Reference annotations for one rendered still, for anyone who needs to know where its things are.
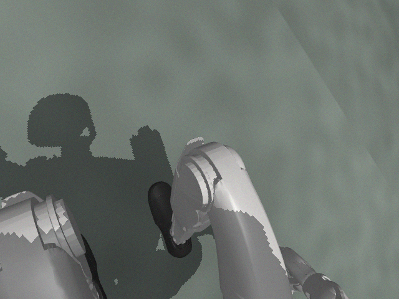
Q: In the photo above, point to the right robot arm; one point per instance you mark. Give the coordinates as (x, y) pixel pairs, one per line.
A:
(319, 286)

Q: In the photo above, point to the left robot foot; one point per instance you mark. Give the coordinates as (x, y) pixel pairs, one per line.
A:
(93, 268)

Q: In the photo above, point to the right robot foot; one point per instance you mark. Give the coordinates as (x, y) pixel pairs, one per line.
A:
(159, 201)

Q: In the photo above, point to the right robot hand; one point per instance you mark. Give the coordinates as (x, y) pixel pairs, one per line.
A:
(297, 268)

